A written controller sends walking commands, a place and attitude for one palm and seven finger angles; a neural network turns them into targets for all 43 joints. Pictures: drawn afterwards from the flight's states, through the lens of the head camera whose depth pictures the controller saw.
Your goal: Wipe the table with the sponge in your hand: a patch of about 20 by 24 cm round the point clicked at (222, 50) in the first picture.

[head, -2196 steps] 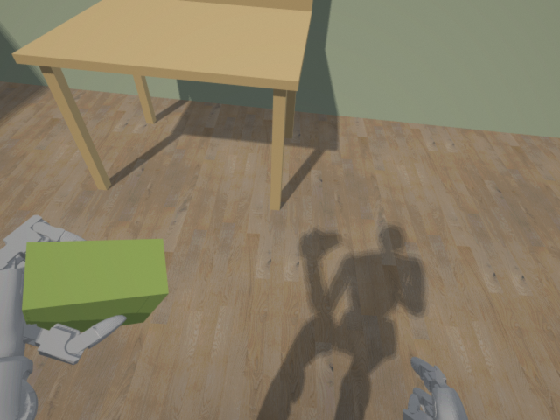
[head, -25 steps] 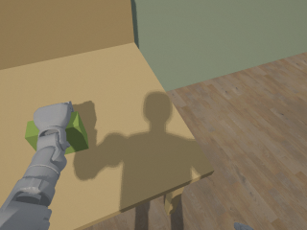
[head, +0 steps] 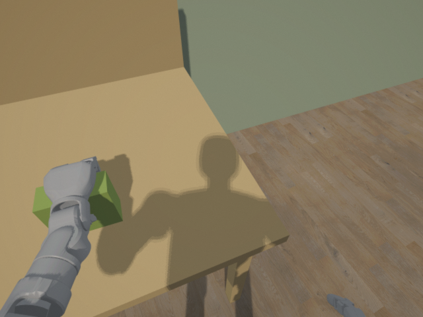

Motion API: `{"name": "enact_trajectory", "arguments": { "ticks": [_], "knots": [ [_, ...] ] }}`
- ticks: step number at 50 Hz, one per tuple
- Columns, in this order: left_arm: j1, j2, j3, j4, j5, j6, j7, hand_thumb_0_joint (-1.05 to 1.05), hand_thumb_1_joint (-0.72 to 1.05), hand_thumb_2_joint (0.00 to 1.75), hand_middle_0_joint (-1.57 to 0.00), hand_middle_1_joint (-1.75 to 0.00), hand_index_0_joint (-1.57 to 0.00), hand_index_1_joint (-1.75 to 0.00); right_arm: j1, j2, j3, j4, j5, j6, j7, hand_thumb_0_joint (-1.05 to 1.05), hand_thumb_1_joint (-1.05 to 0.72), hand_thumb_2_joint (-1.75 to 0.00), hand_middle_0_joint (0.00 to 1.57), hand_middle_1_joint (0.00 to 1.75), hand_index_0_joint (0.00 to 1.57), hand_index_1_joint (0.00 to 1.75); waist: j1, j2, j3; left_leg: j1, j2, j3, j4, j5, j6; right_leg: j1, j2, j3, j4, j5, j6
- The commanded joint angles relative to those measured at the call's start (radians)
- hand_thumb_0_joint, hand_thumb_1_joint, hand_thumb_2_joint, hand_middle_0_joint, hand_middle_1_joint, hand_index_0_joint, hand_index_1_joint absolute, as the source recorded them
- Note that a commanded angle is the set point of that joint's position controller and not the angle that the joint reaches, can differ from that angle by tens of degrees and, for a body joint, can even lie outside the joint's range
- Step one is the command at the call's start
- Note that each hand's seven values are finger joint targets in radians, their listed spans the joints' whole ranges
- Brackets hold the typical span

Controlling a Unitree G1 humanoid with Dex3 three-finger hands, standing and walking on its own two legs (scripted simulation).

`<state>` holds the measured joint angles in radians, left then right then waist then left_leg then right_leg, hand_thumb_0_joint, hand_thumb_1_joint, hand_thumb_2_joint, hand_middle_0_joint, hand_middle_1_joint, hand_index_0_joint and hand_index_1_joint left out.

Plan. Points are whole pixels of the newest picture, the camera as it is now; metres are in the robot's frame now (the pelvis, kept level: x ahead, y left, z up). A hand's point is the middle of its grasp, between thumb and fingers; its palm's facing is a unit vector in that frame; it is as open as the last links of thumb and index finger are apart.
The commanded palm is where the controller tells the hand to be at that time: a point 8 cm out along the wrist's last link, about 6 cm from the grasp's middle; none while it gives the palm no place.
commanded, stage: wipe back along the first lane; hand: left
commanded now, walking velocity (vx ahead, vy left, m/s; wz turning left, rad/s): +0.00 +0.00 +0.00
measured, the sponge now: (85, 210) +0.32 +0.32 -0.02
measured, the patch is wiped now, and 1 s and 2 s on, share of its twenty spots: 1.00 1.00 1.00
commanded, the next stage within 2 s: lift the sponge slowly off the table in 0.72 s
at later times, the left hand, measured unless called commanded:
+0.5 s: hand (86, 214) +0.29 +0.28 +0.03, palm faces +0.00 -0.04 -1.00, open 10.3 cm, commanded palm +0.24 +0.26 +0.06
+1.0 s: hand (87, 234) +0.25 +0.26 +0.03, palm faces +0.01 -0.09 -1.00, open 10.3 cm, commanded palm +0.21 +0.25 +0.07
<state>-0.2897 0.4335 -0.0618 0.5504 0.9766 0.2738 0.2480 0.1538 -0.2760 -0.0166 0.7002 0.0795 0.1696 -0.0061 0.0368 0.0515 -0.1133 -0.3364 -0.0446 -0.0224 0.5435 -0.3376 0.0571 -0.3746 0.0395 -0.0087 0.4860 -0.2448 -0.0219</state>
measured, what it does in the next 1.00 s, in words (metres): stands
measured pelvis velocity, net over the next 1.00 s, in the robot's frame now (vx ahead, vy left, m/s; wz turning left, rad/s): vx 0.00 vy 0.00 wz -0.02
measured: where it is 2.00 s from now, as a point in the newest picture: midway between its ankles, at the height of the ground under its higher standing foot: outside the picture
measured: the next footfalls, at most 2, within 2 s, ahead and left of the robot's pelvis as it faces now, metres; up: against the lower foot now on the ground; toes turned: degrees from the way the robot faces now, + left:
none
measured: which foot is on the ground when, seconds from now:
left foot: down 0.00-1.00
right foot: down 0.00-1.00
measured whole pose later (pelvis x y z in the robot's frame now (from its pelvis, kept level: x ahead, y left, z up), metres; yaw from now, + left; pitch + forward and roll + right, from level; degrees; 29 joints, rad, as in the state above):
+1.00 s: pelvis +0.00 +0.00 +0.00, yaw -1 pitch +2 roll -1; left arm 0.07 0.36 -0.17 0.11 0.96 0.43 0.22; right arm 0.04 -0.25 0.02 0.67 0.07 0.15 0.00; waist 0.09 0.07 -0.07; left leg -0.20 -0.05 0.00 0.50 -0.33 0.05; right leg -0.27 0.04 0.01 0.49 -0.25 -0.03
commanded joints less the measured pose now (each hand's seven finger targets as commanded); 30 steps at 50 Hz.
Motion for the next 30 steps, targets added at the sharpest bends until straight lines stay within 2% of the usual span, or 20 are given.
{"name": "enact_trajectory", "arguments": {
  "ticks": [1,2,4,6,8,9,11,12,14,17,19,20,21,22,24,25,27,28,29,30],
  "knots": [
    [-0.051,0.080,-0.025,-0.123,-0.008,0.018,-0.042,0.00,0.10,1.30,-1.20,-1.60,-1.20,-1.60,-0.133,-0.125,-0.036,-0.154,0.000,-0.044,-0.004,0.00,-0.90,-0.90,0.20,0.30,0.20,0.30,0.014,-0.058,-0.171,0.039,0.022,-0.045,-0.057,0.390,-0.035,0.182,-0.010,0.019,-0.014,0.324,-0.070],
    [-0.050,0.074,-0.031,-0.133,-0.009,0.022,-0.043,0.00,0.10,1.30,-1.20,-1.60,-1.20,-1.60,-0.140,-0.125,-0.038,-0.153,-0.001,-0.046,-0.004,0.00,-0.90,-0.90,0.20,0.30,0.20,0.30,0.013,-0.057,-0.174,0.048,0.022,-0.042,-0.053,0.391,-0.033,0.182,-0.011,0.025,-0.018,0.336,-0.070],
    [0.015,0.114,0.023,-0.157,-0.020,0.031,-0.042,0.00,0.10,1.30,-1.20,-1.60,-1.20,-1.60,-0.157,-0.127,-0.033,-0.163,-0.002,-0.050,-0.005,0.00,-0.90,-0.90,0.20,0.30,0.20,0.30,0.036,-0.066,-0.179,0.038,0.021,-0.052,-0.064,0.402,-0.036,0.209,-0.011,0.033,-0.015,0.346,-0.074],
    [-0.005,0.074,-0.023,-0.170,-0.016,0.043,-0.047,0.00,0.10,1.30,-1.20,-1.60,-1.20,-1.60,-0.160,-0.121,-0.030,-0.160,0.001,-0.048,-0.006,0.00,-0.90,-0.90,0.20,0.30,0.20,0.30,0.018,-0.073,-0.153,0.046,0.022,-0.047,-0.062,0.389,-0.036,0.189,-0.010,0.022,-0.013,0.330,-0.069],
    [0.002,0.043,-0.052,-0.202,-0.015,0.054,-0.049,0.00,0.10,1.30,-1.20,-1.60,-1.20,-1.60,-0.171,-0.118,-0.029,-0.167,-0.001,-0.051,-0.005,0.00,-0.90,-0.90,0.20,0.30,0.20,0.30,0.019,-0.067,-0.147,0.056,0.023,-0.049,-0.062,0.393,-0.038,0.182,-0.011,0.020,-0.015,0.323,-0.068],
    [0.005,0.086,-0.003,-0.214,-0.018,0.060,-0.046,0.00,0.10,1.30,-1.20,-1.60,-1.20,-1.60,-0.184,-0.122,-0.029,-0.167,-0.001,-0.050,-0.006,0.00,-0.90,-0.90,0.20,0.30,0.20,0.30,0.029,-0.061,-0.154,0.063,0.028,-0.058,-0.066,0.405,-0.040,0.183,-0.008,0.030,-0.014,0.318,-0.074],
    [0.047,0.040,-0.042,-0.229,-0.019,0.066,-0.047,0.00,0.10,1.30,-1.20,-1.60,-1.20,-1.60,-0.181,-0.114,-0.027,-0.169,-0.001,-0.054,-0.004,0.00,-0.90,-0.90,0.20,0.30,0.20,0.30,0.025,-0.075,-0.151,0.072,0.027,-0.053,-0.059,0.420,-0.043,0.187,-0.009,0.016,-0.008,0.333,-0.069],
    [0.054,0.019,-0.062,-0.251,-0.016,0.067,-0.049,0.00,0.10,1.30,-1.20,-1.60,-1.20,-1.60,-0.188,-0.112,-0.026,-0.175,-0.003,-0.056,-0.001,0.00,-0.90,-0.90,0.20,0.30,0.20,0.30,0.025,-0.061,-0.153,0.080,0.028,-0.055,-0.054,0.446,-0.047,0.182,-0.010,0.018,-0.003,0.351,-0.070],
    [0.102,0.028,-0.041,-0.275,-0.023,0.076,-0.049,0.00,0.10,1.30,-1.20,-1.60,-1.20,-1.60,-0.205,-0.113,-0.025,-0.181,-0.003,-0.058,0.001,0.00,-0.90,-0.90,0.20,0.30,0.20,0.30,0.037,-0.068,-0.158,0.086,0.032,-0.064,-0.059,0.460,-0.049,0.192,-0.007,0.031,-0.004,0.357,-0.072],
    [0.097,-0.017,-0.089,-0.311,-0.023,0.091,-0.050,0.00,0.10,1.30,-1.20,-1.60,-1.20,-1.60,-0.214,-0.106,-0.021,-0.185,-0.003,-0.059,0.004,0.00,-0.90,-0.90,0.20,0.30,0.20,0.30,0.029,-0.067,-0.137,0.092,0.033,-0.066,-0.058,0.457,-0.053,0.177,-0.008,0.016,-0.001,0.335,-0.069],
    [0.125,0.034,-0.032,-0.330,-0.029,0.105,-0.045,0.00,0.10,1.30,-1.20,-1.60,-1.20,-1.60,-0.226,-0.111,-0.021,-0.185,-0.005,-0.058,0.001,0.00,-0.90,-0.90,0.20,0.30,0.20,0.30,0.044,-0.075,-0.151,0.096,0.034,-0.069,-0.064,0.454,-0.052,0.197,-0.005,0.031,-0.003,0.340,-0.073],
    [0.137,0.000,-0.066,-0.343,-0.031,0.109,-0.047,0.00,0.10,1.30,-1.20,-1.60,-1.20,-1.60,-0.227,-0.103,-0.017,-0.190,-0.004,-0.058,0.001,0.00,-0.90,-0.90,0.20,0.30,0.20,0.30,0.038,-0.067,-0.143,0.097,0.032,-0.064,-0.061,0.452,-0.052,0.200,-0.010,0.017,0.000,0.342,-0.069],
    [0.136,0.003,-0.063,-0.344,-0.030,0.111,-0.047,0.00,0.10,1.30,-1.20,-1.60,-1.20,-1.60,-0.227,-0.104,-0.017,-0.186,-0.002,-0.059,0.002,0.00,-0.90,-0.90,0.20,0.30,0.20,0.30,0.037,-0.079,-0.138,0.098,0.033,-0.066,-0.059,0.457,-0.054,0.193,-0.007,0.019,0.001,0.346,-0.070],
    [0.148,-0.032,-0.096,-0.358,-0.030,0.113,-0.051,0.00,0.10,1.30,-1.20,-1.60,-1.20,-1.60,-0.233,-0.101,-0.015,-0.190,-0.003,-0.062,0.004,0.00,-0.90,-0.90,0.20,0.30,0.20,0.30,0.035,-0.076,-0.135,0.100,0.032,-0.064,-0.058,0.470,-0.054,0.194,-0.010,0.021,0.002,0.362,-0.069],
    [0.205,-0.014,-0.068,-0.389,-0.034,0.116,-0.047,0.00,0.10,1.30,-1.20,-1.60,-1.20,-1.60,-0.245,-0.103,-0.017,-0.195,-0.005,-0.065,0.009,0.00,-0.90,-0.90,0.20,0.30,0.20,0.30,0.051,-0.058,-0.151,0.112,0.039,-0.074,-0.058,0.505,-0.061,0.200,-0.006,0.030,0.010,0.368,-0.073],
    [0.240,-0.042,-0.087,-0.407,-0.045,0.118,-0.046,0.00,0.10,1.30,-1.20,-1.60,-1.20,-1.60,-0.244,-0.094,-0.016,-0.202,-0.003,-0.067,0.012,0.00,-0.90,-0.90,0.20,0.30,0.20,0.30,0.051,-0.069,-0.162,0.117,0.039,-0.070,-0.056,0.507,-0.057,0.216,-0.010,0.015,0.010,0.372,-0.067],
    [0.242,-0.047,-0.096,-0.418,-0.042,0.121,-0.046,0.00,0.10,1.30,-1.20,-1.60,-1.20,-1.60,-0.248,-0.096,-0.015,-0.196,-0.003,-0.068,0.013,0.00,-0.90,-0.90,0.20,0.30,0.20,0.30,0.044,-0.091,-0.145,0.112,0.037,-0.066,-0.054,0.500,-0.056,0.210,-0.009,0.027,0.008,0.392,-0.066],
    [0.261,-0.037,-0.086,-0.432,-0.045,0.120,-0.044,0.00,0.10,1.30,-1.20,-1.60,-1.20,-1.60,-0.249,-0.097,-0.016,-0.198,-0.005,-0.069,0.014,0.00,-0.90,-0.90,0.20,0.30,0.20,0.30,0.047,-0.090,-0.144,0.108,0.035,-0.061,-0.054,0.494,-0.054,0.219,-0.010,0.034,0.007,0.411,-0.067],
    [0.286,-0.001,-0.046,-0.445,-0.044,0.123,-0.039,0.00,0.10,1.30,-1.20,-1.60,-1.20,-1.60,-0.254,-0.099,-0.015,-0.200,-0.005,-0.069,0.015,0.00,-0.90,-0.90,0.20,0.30,0.20,0.30,0.058,-0.088,-0.149,0.104,0.036,-0.069,-0.060,0.499,-0.057,0.231,-0.007,0.047,0.010,0.412,-0.071],
    [0.300,-0.034,-0.078,-0.445,-0.043,0.126,-0.040,0.00,0.10,1.30,-1.20,-1.60,-1.20,-1.60,-0.253,-0.092,-0.011,-0.200,-0.004,-0.069,0.015,0.00,-0.90,-0.90,0.20,0.30,0.20,0.30,0.051,-0.096,-0.143,0.104,0.036,-0.065,-0.060,0.495,-0.056,0.231,-0.009,0.032,0.013,0.403,-0.066]
  ]
}}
